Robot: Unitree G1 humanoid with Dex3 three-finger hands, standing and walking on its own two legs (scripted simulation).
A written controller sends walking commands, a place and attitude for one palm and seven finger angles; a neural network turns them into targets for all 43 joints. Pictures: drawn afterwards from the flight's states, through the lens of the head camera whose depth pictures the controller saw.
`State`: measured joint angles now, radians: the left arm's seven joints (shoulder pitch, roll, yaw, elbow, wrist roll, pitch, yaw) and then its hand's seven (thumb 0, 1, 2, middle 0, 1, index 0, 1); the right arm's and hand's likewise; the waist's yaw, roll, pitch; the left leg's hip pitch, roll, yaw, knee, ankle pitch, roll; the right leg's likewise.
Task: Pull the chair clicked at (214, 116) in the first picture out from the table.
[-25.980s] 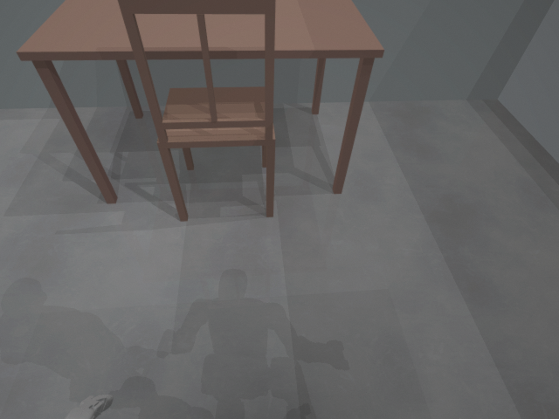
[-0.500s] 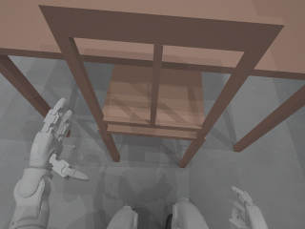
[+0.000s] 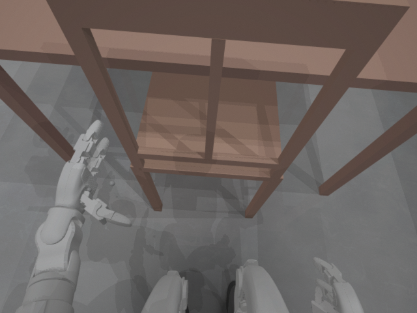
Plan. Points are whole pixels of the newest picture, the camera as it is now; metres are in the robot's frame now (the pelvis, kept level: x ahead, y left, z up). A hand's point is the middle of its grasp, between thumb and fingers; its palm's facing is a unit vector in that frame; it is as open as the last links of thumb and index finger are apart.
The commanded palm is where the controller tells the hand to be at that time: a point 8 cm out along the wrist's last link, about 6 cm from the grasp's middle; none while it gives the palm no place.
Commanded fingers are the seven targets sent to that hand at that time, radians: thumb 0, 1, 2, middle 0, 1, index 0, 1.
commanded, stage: aim the fingers beside a spindle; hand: left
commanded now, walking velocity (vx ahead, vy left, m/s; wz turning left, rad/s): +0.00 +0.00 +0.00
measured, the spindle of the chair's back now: (212, 114) +0.47 +0.01 +0.05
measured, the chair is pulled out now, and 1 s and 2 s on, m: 0.00 0.00 0.00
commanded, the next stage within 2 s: push the fingers through the gap in 1.28 s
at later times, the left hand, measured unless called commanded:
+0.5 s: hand (108, 181) +0.34 +0.19 +0.03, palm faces -0.05 -1.00 -0.08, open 16.9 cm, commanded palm +0.32 +0.24 +0.02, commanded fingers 0.00 -0.50 0.30 -0.06 -0.08 -0.06 -0.08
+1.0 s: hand (106, 185) +0.34 +0.19 +0.02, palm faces -0.07 -1.00 -0.05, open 16.9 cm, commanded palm +0.32 +0.24 +0.02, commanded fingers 0.00 -0.50 0.30 -0.06 -0.08 -0.06 -0.08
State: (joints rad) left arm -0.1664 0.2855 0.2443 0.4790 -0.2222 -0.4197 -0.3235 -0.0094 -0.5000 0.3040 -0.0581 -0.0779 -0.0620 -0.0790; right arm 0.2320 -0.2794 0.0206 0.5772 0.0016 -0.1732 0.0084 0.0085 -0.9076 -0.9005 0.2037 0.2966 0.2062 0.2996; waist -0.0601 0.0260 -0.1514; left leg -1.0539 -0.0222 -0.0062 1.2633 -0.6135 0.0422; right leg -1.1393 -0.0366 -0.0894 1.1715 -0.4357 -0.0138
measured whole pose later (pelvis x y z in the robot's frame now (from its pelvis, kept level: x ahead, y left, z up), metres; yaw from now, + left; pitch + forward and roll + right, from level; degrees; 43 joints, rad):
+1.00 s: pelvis +0.00 -0.01 +0.00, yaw +0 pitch +24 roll -2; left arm -0.13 0.31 0.28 0.46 -0.26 -0.42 -0.36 -0.01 -0.50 0.30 -0.06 -0.08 -0.06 -0.08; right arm 0.23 -0.28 0.02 0.57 0.01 -0.17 0.02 0.01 -0.91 -0.90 0.20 0.30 0.21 0.30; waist -0.05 0.03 -0.16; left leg -1.06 -0.01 -0.01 1.26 -0.61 0.03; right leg -1.15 -0.03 -0.09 1.17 -0.44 -0.03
